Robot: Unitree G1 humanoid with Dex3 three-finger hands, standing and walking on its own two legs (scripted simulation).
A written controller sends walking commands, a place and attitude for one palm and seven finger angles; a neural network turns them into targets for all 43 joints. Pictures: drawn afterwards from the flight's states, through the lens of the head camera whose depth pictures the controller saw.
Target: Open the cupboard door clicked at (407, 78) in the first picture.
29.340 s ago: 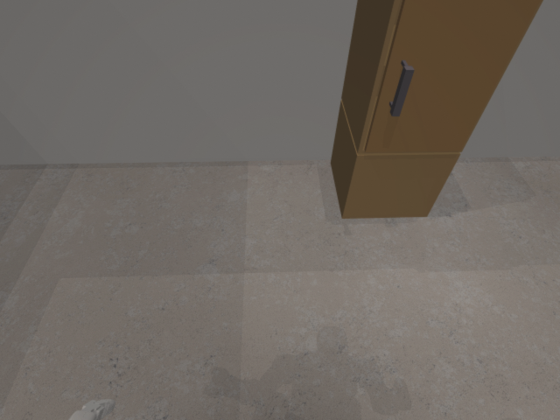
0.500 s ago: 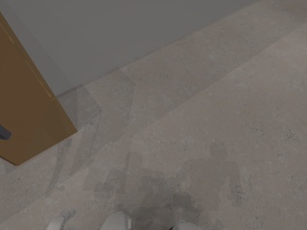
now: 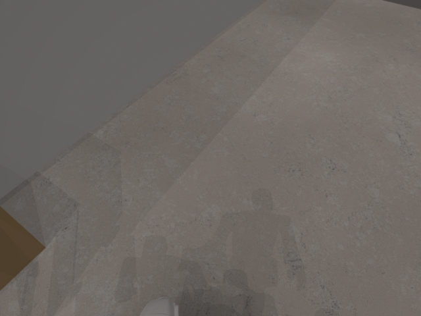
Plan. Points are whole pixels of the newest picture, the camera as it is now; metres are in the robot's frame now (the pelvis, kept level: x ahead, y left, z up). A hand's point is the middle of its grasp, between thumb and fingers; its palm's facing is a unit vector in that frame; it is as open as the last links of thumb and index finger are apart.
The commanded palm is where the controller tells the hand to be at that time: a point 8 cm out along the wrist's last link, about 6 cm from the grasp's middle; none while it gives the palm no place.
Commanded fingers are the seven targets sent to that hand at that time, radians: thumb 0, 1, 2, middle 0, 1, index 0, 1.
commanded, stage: walk to a spot facing it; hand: left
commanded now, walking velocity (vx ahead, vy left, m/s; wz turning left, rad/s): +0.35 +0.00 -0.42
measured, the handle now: out of the picture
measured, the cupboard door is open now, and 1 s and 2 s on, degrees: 48 48 48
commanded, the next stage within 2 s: turn to face it in 1.10 s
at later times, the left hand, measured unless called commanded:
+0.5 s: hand (171, 214) +0.37 +0.12 -0.16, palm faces -0.30 -0.93 -0.20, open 7.4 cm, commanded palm none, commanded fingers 0.00 0.90 0.90 -0.20 -0.30 -0.20 -0.30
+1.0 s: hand (188, 180) +0.49 +0.09 -0.17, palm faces -0.27 -0.95 -0.17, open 7.3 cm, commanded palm none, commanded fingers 0.00 0.90 0.90 -0.20 -0.30 -0.20 -0.30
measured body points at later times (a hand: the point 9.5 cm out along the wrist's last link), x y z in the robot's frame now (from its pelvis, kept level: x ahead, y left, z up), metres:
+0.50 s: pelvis +0.19 -0.03 +0.00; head +0.23 -0.05 +0.44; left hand +0.39 +0.17 -0.14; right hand +0.06 -0.24 -0.15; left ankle +0.13 +0.13 -0.73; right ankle +0.24 -0.16 -0.73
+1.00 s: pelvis +0.41 -0.09 +0.00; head +0.43 -0.08 +0.45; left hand +0.50 +0.14 -0.16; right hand +0.38 -0.33 -0.14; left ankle +0.47 +0.02 -0.73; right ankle +0.34 -0.20 -0.66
